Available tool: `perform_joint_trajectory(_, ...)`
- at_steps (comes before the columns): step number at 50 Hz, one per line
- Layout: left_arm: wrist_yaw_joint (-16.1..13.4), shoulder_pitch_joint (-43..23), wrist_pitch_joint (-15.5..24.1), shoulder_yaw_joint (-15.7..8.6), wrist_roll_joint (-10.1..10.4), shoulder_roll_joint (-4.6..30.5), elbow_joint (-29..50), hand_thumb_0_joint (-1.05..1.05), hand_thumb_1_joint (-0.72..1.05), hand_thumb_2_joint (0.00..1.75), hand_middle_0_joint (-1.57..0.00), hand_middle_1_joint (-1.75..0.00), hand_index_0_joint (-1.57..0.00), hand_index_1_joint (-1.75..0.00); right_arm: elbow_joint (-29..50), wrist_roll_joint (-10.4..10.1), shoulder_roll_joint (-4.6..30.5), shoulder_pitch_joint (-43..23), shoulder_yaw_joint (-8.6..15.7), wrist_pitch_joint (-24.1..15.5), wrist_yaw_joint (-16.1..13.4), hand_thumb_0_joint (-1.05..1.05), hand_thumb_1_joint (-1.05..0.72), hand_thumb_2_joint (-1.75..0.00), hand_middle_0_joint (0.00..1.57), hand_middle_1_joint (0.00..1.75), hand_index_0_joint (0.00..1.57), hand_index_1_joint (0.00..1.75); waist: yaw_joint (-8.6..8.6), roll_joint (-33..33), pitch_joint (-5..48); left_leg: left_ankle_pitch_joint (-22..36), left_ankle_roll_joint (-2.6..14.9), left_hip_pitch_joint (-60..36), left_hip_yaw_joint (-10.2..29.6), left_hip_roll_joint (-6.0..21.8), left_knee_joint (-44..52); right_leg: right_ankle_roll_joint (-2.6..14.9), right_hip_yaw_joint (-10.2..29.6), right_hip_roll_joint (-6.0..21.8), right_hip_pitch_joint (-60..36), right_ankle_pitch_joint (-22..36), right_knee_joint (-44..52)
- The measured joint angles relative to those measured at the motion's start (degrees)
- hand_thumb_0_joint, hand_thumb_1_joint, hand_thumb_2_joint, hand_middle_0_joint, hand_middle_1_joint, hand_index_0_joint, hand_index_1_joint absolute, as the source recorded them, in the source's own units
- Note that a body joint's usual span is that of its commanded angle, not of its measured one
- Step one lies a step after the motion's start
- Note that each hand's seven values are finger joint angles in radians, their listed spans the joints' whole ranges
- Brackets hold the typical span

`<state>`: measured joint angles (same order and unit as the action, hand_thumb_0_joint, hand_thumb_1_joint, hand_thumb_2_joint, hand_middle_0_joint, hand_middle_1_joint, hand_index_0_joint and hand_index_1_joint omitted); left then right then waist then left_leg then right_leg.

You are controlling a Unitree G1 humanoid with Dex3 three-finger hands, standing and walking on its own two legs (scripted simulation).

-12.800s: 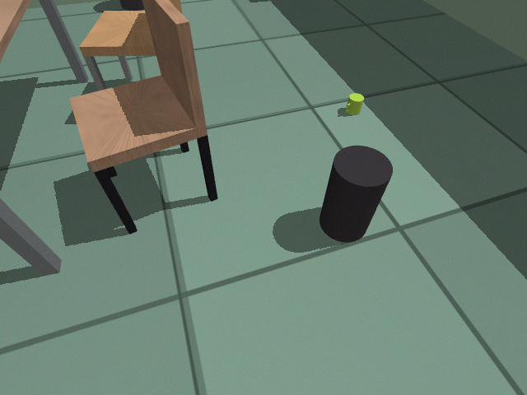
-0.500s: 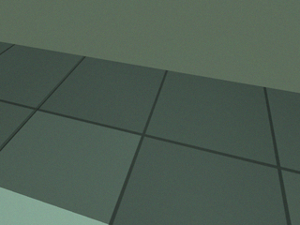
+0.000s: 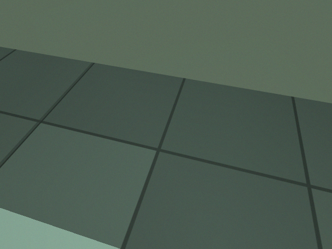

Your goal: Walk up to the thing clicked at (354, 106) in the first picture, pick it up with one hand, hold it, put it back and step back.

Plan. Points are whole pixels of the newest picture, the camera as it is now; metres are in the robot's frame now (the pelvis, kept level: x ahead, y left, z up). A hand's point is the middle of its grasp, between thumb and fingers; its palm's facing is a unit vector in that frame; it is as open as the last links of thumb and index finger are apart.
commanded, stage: stand
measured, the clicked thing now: out of the picture +0.37 +1.14 -0.73
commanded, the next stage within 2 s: walk up in 0.12 s
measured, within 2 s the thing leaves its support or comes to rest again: neither
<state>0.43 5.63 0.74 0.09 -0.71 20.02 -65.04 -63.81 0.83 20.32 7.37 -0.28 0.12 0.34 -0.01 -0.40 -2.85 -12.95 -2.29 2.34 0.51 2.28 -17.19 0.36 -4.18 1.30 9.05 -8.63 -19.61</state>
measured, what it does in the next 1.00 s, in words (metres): walks ahead: left foot, then right foot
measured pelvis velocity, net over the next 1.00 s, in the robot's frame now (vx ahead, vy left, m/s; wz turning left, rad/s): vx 0.29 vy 0.03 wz -0.04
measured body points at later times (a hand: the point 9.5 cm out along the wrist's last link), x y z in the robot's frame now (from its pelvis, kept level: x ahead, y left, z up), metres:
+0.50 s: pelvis +0.06 +0.07 -0.03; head +0.05 +0.09 +0.42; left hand +0.08 +0.42 -0.16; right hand +0.15 -0.28 -0.10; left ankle +0.11 +0.19 -0.75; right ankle +0.03 -0.09 -0.71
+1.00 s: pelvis +0.29 +0.03 -0.03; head +0.32 +0.01 +0.42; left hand +0.43 +0.35 -0.12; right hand +0.29 -0.29 -0.16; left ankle +0.13 +0.18 -0.70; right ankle +0.35 -0.09 -0.75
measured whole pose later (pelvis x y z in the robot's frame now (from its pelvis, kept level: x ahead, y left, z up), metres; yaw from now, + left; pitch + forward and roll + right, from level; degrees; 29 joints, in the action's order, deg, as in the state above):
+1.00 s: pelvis +0.29 +0.03 -0.03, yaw -2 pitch -1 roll +0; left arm 4.6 7.2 3.8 -3.7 -1.4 22.8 -53.7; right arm -53.9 0.6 23.5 18.7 3.7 -2.3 2.2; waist 1.5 -2.7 -5.5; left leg -28.0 0.9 5.7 -3.3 5.1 -49.5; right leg 0.9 -4.5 2.4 21.6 -13.4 -36.1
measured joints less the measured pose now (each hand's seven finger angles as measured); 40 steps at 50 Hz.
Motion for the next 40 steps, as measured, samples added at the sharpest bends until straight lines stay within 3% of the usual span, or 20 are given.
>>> perform_joint_trajectory(6, 0.0, -0.04, -0.11, 0.0, 0.03, -0.03, 0.02, 0.0, 0.9, 0.9, -0.2, -0.3, -0.2, -0.3, -0.02, -0.03, -0.01, -0.02, -0.02, -0.05, 0.0, 0.01, -0.9, -0.89, 0.2, 0.3, 0.2, 0.3, -0.06, 0.0, -0.04, 0.15, 0.01, -0.2, -0.03, -0.08, 0.27, -0.02, 0.04, 0.08, -0.06, 0.0, -0.03)
perform_joint_trajectory(10, 2.44, 2.19, 0.8, -2.73, -1.59, 0.41, 2.41, 0.0, 0.9, 0.9, -0.2, -0.3, -0.21, -0.3, 1.98, 0.91, 0.78, 2.66, 2.17, -0.6, 2.06, 0.01, -0.9, -0.89, 0.2, 0.3, 0.2, 0.3, -0.05, -0.52, 1.86, -13.0, 3.83, 4.51, -0.15, 0.38, -10.59, 1.45, -0.71, -0.16, 1.81, -9.04, -5.17)
perform_joint_trajectory(12, 2.99, 3.02, 1.53, -3.72, -2.01, 1.0, 3.77, 0.0, 0.9, 0.9, -0.2, -0.3, -0.21, -0.3, 2.41, 1.39, 1.58, 3.7, 3.03, -0.46, 2.48, 0.01, -0.9, -0.89, 0.2, 0.3, 0.2, 0.3, -0.44, -0.07, 2.25, -14.61, 4.17, 9.51, -1.26, -0.08, -19.94, 2.47, -1.37, 0.58, 1.43, -7.32, -4.55)
perform_joint_trajectory(15, 3.19, 4.42, 2.33, -4.6, -2.16, 2.09, 5.59, 0.0, 0.9, 0.9, -0.2, -0.3, -0.21, -0.3, 2.87, 1.53, 3.24, 3.52, 4.17, -0.76, 3.25, 0.01, -0.9, -0.89, 0.2, 0.3, 0.2, 0.3, -2.13, 0.12, 0.55, -14.52, 3.98, 15.28, -1.72, 0.22, -26.35, 2.78, -1.1, 1.13, -0.65, -3.75, -2.31)
perform_joint_trajectory(19, 3.71, 7.63, 1.16, -5.19, -2.44, 4.4, 5.84, 0.0, 0.9, 0.9, -0.2, -0.3, -0.21, -0.3, 4.79, 1.46, 4.69, 3.18, 5.58, -1.36, 4.39, 0.01, -0.9, -0.89, 0.2, 0.3, 0.2, 0.3, -3.06, 0.24, -0.01, -12.56, 3.47, 18.48, -1.48, 2.14, -22.59, 0.94, -0.72, 1.62, -2.9, -5.21, -2.38)
perform_joint_trajectory(21, 3.94, 9.04, 0.09, -5.49, -2.38, 5.8, 5.34, 0.0, 0.9, 0.9, -0.2, -0.3, -0.21, -0.3, 6.2, 1.32, 4.88, 3.97, 6.26, -2.18, 4.58, 0.01, -0.9, -0.89, 0.2, 0.3, 0.2, 0.3, -2.78, 1.04, 0.77, -7.39, 2.81, 17.35, -2.36, 2.61, -18.35, 0.23, -0.35, 2.46, -2.59, -8.59, -5.9)
perform_joint_trajectory(23, 3.7, 10.04, -1.01, -5.61, -2.41, 6.73, 4.96, 0.01, 0.9, 0.9, -0.2, -0.3, -0.21, -0.3, 7.63, 1.48, 5.4, 5.28, 7.14, -3.56, 4.18, 0.01, -0.9, -0.89, 0.2, 0.3, 0.2, 0.3, -1.97, 1.85, 1.8, -0.97, 2.03, 16.17, -3.24, 1.99, -17.15, 1.68, 1.54, 3.26, 1.17, -17.68, -16.64)
perform_joint_trajectory(24, 3.34, 10.16, -1.58, -5.6, -2.22, 6.99, 4.76, 0.01, 0.9, 0.9, -0.2, -0.3, -0.2, -0.3, 8.09, 1.78, 5.26, 5.67, 7.38, -4.01, 3.6, 0.01, -0.9, -0.89, 0.2, 0.3, 0.2, 0.3, -1.39, 2.54, 1.96, -0.74, 2.01, 16.44, -4.04, 1.56, -19.01, 2.18, 4.54, 2.32, 4.62, -20.24, -24.85)
perform_joint_trajectory(26, 2.98, 9.71, -2.13, -5.12, -1.72, 7.19, 4.57, 0.01, 0.9, 0.9, -0.2, -0.3, -0.2, -0.3, 7.91, 1.58, 4.24, 6.7, 7.11, -3.94, 2.7, 0.0, -0.9, -0.89, 0.2, 0.3, 0.2, 0.3, 0.14, 3.86, 2.14, -2.66, 2.44, 14.9, -4.89, 0.6, -19.27, 2.6, 8.51, -0.36, 10.37, -18.01, -36.55)
perform_joint_trajectory(29, 3.79, 8.35, -1.0, -4.49, -0.74, 6.79, 5.48, 0.01, 0.91, 0.9, -0.19, -0.3, -0.2, -0.3, 6.49, 1.01, 2.93, 8.99, 5.94, -3.19, 2.62, 0.0, -0.9, -0.89, 0.2, 0.3, 0.2, 0.3, 1.02, 5.0, 2.31, -3.14, 3.44, 10.06, -5.52, -0.52, -13.89, 1.58, 8.73, -0.99, 16.28, -11.8, -41.3)
perform_joint_trajectory(32, 4.83, 7.7, 0.09, -4.19, -0.38, 5.93, 6.68, 0.01, 0.91, 0.9, -0.2, -0.3, -0.2, -0.3, 6.21, 0.85, 2.43, 10.77, 5.23, -3.38, 2.83, 0.01, -0.9, -0.89, 0.2, 0.3, 0.2, 0.3, 1.21, 4.44, 2.03, -2.14, 4.23, 5.42, -6.33, -0.64, -8.34, -0.21, 7.44, 0.09, 19.98, -6.92, -38.33)
perform_joint_trajectory(35, 5.62, 7.12, 0.13, -3.99, -0.41, 5.73, 7.41, 0.01, 0.91, 0.9, -0.2, -0.3, -0.2, -0.3, 6.7, 0.78, 2.04, 11.76, 4.93, -4.2, 2.92, 0.01, -0.9, -0.89, 0.21, 0.3, 0.2, 0.3, 1.52, 3.97, 1.25, -1.25, 3.91, 1.81, -7.14, -0.93, -4.41, -1.43, 7.35, 1.57, 22.0, -3.37, -33.09)
perform_joint_trajectory(40, 6.11, 6.29, -0.41, -3.99, -0.72, 5.69, 8.07, 0.01, 0.9, 0.9, -0.2, -0.3, -0.2, -0.3, 7.66, 0.38, 2.09, 12.57, 4.74, -4.47, 3.23, 0.01, -0.9, -0.89, 0.21, 0.3, 0.2, 0.3, 1.91, 2.85, 0.42, -3.68, 3.01, -2.83, -8.2, -1.12, -1.14, -1.58, 6.04, 3.78, 21.62, 0.85, -23.21)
